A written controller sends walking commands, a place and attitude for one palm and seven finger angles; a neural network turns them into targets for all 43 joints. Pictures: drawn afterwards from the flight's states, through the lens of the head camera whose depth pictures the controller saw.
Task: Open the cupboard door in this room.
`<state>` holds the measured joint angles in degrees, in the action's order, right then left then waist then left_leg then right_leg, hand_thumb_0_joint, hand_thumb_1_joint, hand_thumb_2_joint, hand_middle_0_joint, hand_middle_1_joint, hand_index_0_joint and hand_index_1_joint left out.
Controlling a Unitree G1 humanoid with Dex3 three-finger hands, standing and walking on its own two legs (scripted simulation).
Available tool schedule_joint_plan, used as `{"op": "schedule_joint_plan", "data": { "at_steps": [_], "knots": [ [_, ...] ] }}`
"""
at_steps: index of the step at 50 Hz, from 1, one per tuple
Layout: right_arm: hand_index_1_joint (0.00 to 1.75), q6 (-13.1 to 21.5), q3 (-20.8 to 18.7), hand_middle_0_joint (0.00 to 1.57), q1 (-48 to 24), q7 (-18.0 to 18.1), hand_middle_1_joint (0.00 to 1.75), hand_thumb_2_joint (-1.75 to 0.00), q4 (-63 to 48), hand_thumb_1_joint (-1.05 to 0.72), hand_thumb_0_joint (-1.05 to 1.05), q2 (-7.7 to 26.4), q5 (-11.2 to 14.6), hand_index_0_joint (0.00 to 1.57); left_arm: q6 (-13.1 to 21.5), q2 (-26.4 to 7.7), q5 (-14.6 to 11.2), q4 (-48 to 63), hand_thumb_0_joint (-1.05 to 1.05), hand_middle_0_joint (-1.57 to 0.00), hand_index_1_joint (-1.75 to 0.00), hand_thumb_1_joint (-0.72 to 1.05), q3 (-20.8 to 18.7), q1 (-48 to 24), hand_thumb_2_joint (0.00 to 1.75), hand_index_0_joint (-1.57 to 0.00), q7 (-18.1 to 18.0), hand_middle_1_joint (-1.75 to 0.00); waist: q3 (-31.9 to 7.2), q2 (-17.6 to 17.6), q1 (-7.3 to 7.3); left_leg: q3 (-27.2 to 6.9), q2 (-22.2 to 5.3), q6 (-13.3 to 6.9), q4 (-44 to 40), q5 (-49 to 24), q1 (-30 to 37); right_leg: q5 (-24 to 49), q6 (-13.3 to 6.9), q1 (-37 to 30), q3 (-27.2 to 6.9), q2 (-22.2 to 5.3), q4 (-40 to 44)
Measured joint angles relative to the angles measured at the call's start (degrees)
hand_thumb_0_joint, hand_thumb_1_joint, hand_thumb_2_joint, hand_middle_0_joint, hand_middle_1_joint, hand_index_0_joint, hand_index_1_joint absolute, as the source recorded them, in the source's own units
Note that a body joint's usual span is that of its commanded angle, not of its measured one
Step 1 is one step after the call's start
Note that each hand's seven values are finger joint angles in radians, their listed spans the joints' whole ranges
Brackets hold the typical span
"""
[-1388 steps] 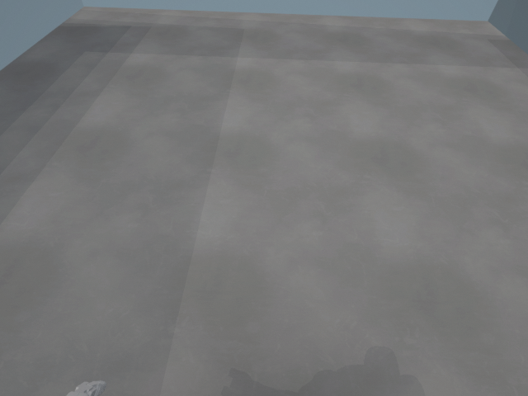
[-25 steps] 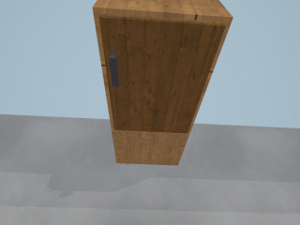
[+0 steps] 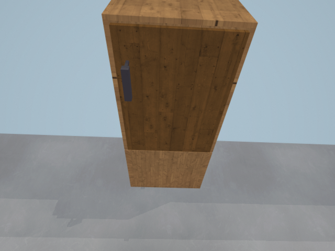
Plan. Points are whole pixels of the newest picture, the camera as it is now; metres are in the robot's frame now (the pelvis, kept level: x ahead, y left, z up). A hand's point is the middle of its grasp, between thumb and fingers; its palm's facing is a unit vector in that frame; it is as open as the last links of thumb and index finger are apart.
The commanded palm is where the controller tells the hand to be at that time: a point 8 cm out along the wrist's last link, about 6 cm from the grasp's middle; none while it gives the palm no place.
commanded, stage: shuffle to correct the standing spot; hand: left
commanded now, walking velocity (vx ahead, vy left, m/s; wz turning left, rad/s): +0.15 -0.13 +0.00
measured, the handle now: (127, 80) +0.61 +0.18 +0.08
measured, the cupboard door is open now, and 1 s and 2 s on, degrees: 0 0 0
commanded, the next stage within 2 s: come to a stop and stand still in 0.14 s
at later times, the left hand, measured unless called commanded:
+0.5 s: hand out of the picture +0.05 +0.11 -0.19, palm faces +0.04 -0.99 -0.12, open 7.4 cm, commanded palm none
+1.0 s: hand out of the picture +0.10 +0.16 -0.17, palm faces -0.01 -0.97 -0.25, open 7.4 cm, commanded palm none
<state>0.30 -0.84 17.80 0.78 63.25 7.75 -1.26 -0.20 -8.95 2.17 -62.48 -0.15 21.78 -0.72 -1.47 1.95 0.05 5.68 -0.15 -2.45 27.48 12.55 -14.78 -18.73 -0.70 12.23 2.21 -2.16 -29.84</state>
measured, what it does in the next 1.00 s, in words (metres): steps on the spot: right foot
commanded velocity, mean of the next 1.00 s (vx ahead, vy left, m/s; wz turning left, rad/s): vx -0.02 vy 0.00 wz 0.00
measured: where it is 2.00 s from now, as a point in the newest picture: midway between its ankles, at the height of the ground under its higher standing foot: outside the picture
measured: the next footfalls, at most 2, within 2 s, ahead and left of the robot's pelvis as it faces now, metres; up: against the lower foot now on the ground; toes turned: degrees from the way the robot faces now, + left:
right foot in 0.46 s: +0.10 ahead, -0.15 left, +0.00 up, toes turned -4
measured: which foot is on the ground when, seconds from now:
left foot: down 0.00-1.00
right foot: down 0.00-0.30, up 0.32-0.44, down 0.46-1.00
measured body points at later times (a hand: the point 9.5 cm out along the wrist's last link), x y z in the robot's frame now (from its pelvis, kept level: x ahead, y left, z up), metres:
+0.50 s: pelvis +0.07 -0.04 -0.01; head +0.08 -0.02 +0.44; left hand +0.05 +0.16 -0.18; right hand +0.07 -0.26 -0.16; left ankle +0.06 +0.07 -0.74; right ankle +0.06 -0.15 -0.74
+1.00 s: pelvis +0.05 -0.03 -0.01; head +0.05 -0.04 +0.44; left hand +0.10 +0.21 -0.15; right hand +0.08 -0.26 -0.16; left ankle +0.06 +0.07 -0.74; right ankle +0.06 -0.15 -0.74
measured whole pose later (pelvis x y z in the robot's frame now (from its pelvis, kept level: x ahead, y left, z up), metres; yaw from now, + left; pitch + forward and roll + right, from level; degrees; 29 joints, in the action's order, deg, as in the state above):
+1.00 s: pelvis +0.05 -0.03 -0.01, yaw +0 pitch +0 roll +0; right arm -0.2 -0.8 16.8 0.3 56.6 10.5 -1.5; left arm -0.2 -10.0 1.3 -57.5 0.6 14.1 -1.6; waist 0.6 -1.9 -1.1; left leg 8.0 -1.4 -1.8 31.3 16.2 -14.8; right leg -16.4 0.1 15.6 3.8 -2.8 -32.5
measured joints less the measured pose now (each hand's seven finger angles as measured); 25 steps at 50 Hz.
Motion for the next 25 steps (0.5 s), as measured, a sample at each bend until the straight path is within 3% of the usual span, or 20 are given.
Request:
{"op": "schedule_joint_plan", "data": {
  "at_steps": [5, 8, 11, 13, 15, 19, 21, 23, 25],
  "knots": [
    [0.30, 0.01, -0.56, 0.20, 1.70, 0.18, 0.30, -0.90, 0.04, -0.91, 0.01, -0.20, -0.03, 0.20, 0.45, 0.61, -0.06, 0.39, 0.00, -0.20, -0.30, 0.91, -0.59, 1.60, 0.90, -0.19, 0.40, -0.30, -0.08, -1.06, 0.03, -0.64, -1.48, 1.02, 2.89, 2.42, -0.71, 0.75, 0.21, -0.46, 0.60, 1.28, -0.19],
    [0.30, -0.04, -0.55, 0.20, 2.51, 0.16, 0.30, -0.90, 0.11, -0.91, 0.01, -0.20, 0.01, 0.20, 1.14, 1.10, -0.31, 0.56, 0.00, -0.20, -0.30, 0.91, -0.88, 2.79, 0.90, -0.19, 0.13, -0.30, -0.29, -1.51, 0.26, -1.41, -2.59, 0.66, 7.35, 6.71, -2.17, -0.60, -0.55, -1.09, 1.42, 2.45, -0.35],
    [0.30, -0.11, -0.56, 0.20, 2.22, 0.11, 0.30, -0.90, 0.11, -0.91, 0.01, -0.40, -0.01, 0.20, 1.67, 1.63, -0.28, 0.18, 0.00, -0.20, -0.30, 0.91, -1.16, 3.67, 0.90, -0.19, -0.27, -0.30, 0.04, -1.00, 0.52, -0.77, -2.92, 0.40, 14.16, 11.40, -4.58, -1.47, -1.19, -2.49, 2.35, 2.98, 0.20],
    [0.30, 0.36, -0.49, 0.20, 1.48, 0.10, 0.30, -0.90, -0.19, -0.91, 0.01, -0.64, 0.05, 0.20, 1.70, 1.89, -0.23, -0.33, 0.00, -0.20, -0.30, 0.91, -1.14, 4.23, 0.90, -0.19, -0.36, -0.30, 0.49, -0.19, 0.66, 0.50, -2.69, 0.31, 12.21, 10.88, -4.19, -2.33, -1.14, -3.26, 2.48, 2.96, -0.14],
    [0.30, 1.50, -0.31, 0.20, 0.61, 0.50, 0.30, -0.90, -0.63, -0.91, 0.01, -0.82, -0.06, 0.20, 1.30, 2.19, -0.50, -0.83, 0.00, -0.20, -0.30, 0.91, -1.04, 4.79, 0.90, -0.19, -0.29, -0.30, 0.99, 0.63, 0.64, 1.43, -2.54, -0.07, 8.02, 4.29, -2.68, -4.26, -0.86, -2.66, 2.06, 2.90, -3.22],
    [0.30, 2.44, 0.14, 0.20, -0.88, 1.79, 0.30, -0.90, -1.10, -0.93, 0.01, -1.08, -0.13, 0.20, -0.33, 2.63, -0.57, -2.09, 0.00, -0.20, -0.30, 0.91, -0.64, 3.11, 0.90, -0.19, -0.48, -0.30, 1.60, 2.27, 0.40, 3.79, -2.20, 0.00, 7.00, 6.30, -0.32, -10.12, -0.40, 3.47, 1.05, 1.46, -16.22],
    [0.30, 2.30, 0.40, 0.20, -1.37, 2.13, 0.30, -0.90, -0.93, -0.93, 0.01, -0.97, -0.01, 0.20, -0.26, 2.86, -0.77, -1.64, 0.00, -0.20, -0.30, 0.91, -0.52, 0.89, 0.90, -0.19, -0.66, -0.30, 2.59, 1.67, 0.09, 3.47, -2.20, 0.45, 5.01, 5.63, 1.01, -7.50, 0.19, 3.87, 1.56, 0.66, -12.51],
    [0.30, 1.79, 0.49, 0.20, -1.59, 2.07, 0.30, -0.90, -0.66, -0.93, 0.01, -1.04, 0.39, 0.20, 0.65, 2.61, -0.83, -0.31, 0.00, -0.20, -0.30, 0.91, -0.39, -0.80, 0.90, -0.19, -0.80, -0.30, 3.36, 1.78, 0.19, 3.26, -1.78, 1.00, 4.45, 5.28, 1.58, 3.41, 0.58, 2.65, 1.00, -0.37, -4.12],
    [0.30, 1.01, 0.18, 0.20, -1.87, 1.93, 0.30, -0.90, -0.22, -0.94, 0.01, -1.09, 0.70, 0.20, 1.09, 2.31, -0.86, 0.42, 0.00, -0.20, -0.30, 0.91, -0.31, -2.57, 0.90, -0.19, -0.92, -0.30, 3.57, 1.51, 0.31, 2.95, -1.78, 1.60, 4.27, 5.41, 1.87, 2.99, 0.58, 1.96, 1.20, -0.39, -3.21]
  ]
}}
